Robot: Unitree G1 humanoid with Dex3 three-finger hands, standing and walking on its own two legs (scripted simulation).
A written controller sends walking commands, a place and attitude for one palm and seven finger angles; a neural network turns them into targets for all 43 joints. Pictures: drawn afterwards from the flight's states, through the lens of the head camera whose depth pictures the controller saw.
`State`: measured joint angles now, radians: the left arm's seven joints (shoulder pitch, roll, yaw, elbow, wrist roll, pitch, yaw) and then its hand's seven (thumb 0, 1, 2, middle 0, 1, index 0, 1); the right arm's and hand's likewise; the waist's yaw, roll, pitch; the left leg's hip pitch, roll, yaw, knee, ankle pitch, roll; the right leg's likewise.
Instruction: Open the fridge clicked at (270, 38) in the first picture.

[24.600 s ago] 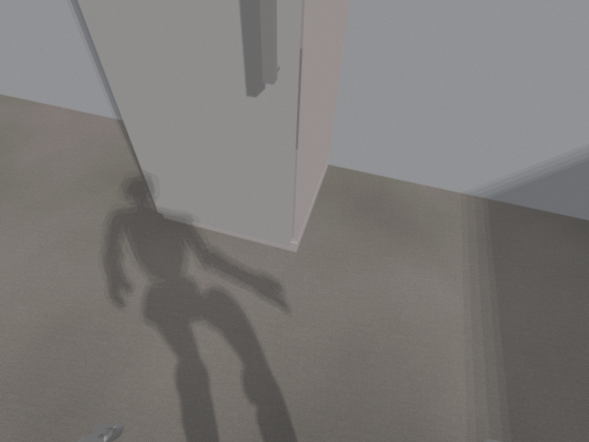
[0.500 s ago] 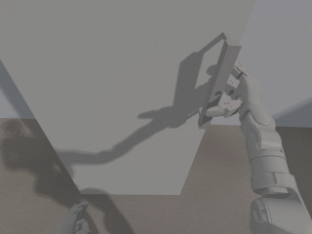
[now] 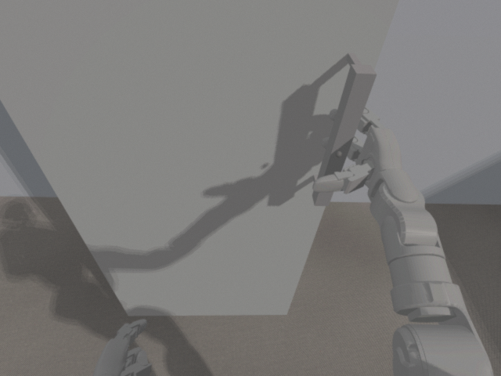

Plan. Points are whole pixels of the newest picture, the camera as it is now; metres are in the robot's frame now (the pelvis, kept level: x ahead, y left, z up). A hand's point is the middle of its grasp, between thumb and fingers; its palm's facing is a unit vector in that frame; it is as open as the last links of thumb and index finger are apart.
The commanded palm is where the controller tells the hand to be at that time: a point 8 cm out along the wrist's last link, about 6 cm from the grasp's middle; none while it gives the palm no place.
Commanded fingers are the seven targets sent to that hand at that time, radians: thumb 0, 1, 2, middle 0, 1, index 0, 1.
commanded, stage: slide the fingers in behind the handle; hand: right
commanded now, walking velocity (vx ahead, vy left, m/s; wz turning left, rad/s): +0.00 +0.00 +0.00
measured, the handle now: (334, 138) +0.47 -0.10 +0.17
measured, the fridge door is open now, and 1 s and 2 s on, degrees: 0 0 0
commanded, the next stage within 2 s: grip the handle and tug to test in 0.64 s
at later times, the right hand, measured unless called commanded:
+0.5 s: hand (330, 150) +0.41 -0.08 +0.19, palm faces -0.08 +1.00 +0.00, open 14.0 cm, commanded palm +0.39 -0.14 +0.19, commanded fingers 0.00 0.50 -0.30 0.30 1.20 0.30 1.20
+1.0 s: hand (328, 148) +0.42 -0.08 +0.19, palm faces -0.10 +1.00 +0.00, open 12.3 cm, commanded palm +0.40 -0.14 +0.19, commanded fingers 0.00 -0.15 -0.58 0.37 1.29 0.37 1.29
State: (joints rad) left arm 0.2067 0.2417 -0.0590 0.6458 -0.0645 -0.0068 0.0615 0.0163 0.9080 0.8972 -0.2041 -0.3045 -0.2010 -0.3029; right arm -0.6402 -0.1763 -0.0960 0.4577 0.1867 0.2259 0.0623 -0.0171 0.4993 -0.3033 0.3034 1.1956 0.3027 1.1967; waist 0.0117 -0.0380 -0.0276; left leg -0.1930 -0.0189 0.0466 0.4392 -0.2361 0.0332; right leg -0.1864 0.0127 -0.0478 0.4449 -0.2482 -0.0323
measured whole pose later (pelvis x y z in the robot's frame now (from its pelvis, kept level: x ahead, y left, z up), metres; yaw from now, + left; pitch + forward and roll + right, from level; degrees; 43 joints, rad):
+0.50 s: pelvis +0.00 +0.01 +0.00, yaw +0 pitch -1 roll +0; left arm 0.25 0.24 -0.05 0.67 -0.06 -0.01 0.06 0.02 0.91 0.90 -0.20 -0.30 -0.20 -0.30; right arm -0.67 -0.17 -0.09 0.52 0.17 0.17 0.03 -0.02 0.50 -0.30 0.30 1.20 0.30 1.20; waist 0.02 -0.03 -0.02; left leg -0.19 -0.03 0.04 0.42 -0.22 0.04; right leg -0.18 0.00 -0.05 0.43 -0.23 -0.03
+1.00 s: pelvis +0.00 +0.01 +0.00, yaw +0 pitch +0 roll +0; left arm 0.23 0.24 -0.05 0.66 -0.06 -0.01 0.05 0.02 0.91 0.90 -0.20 -0.30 -0.20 -0.30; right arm -0.68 -0.16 -0.09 0.52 0.17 0.16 0.05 -0.02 0.25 -0.41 0.33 1.23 0.33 1.23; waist 0.01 -0.04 -0.03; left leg -0.20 -0.03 0.05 0.42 -0.23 0.04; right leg -0.19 0.01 -0.05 0.43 -0.24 -0.03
